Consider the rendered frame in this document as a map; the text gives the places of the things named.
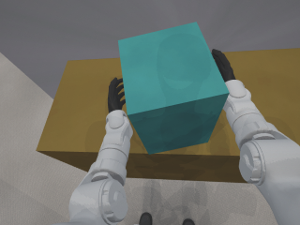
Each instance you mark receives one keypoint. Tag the left robot upper arm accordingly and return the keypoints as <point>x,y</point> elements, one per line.
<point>103,202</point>

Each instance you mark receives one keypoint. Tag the carton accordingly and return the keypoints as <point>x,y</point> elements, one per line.
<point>173,88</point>

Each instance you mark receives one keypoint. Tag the right robot upper arm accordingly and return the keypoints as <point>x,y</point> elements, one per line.
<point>273,166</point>

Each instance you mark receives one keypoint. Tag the left robot hand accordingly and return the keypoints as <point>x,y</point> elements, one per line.
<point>114,102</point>

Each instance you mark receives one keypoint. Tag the right robot hand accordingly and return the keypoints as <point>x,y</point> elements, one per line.
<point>223,65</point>

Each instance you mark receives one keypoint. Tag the robot left foot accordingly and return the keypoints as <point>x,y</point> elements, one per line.
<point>146,219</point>

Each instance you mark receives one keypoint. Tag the right robot forearm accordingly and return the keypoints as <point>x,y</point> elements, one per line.
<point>246,121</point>

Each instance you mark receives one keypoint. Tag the left robot forearm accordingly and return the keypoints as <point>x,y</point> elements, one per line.
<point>113,154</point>

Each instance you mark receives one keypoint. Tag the pedestal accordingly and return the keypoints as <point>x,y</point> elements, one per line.
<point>76,125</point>

